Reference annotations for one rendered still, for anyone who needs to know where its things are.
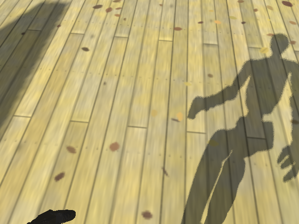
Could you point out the left robot hand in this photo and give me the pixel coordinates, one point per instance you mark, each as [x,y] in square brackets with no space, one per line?
[54,217]

